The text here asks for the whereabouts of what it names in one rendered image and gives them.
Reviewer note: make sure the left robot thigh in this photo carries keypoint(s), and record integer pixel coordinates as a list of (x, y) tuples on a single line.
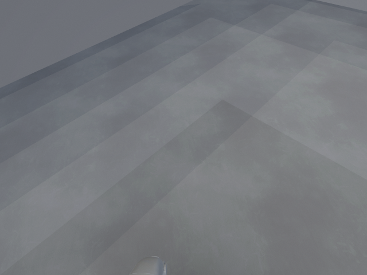
[(150, 266)]

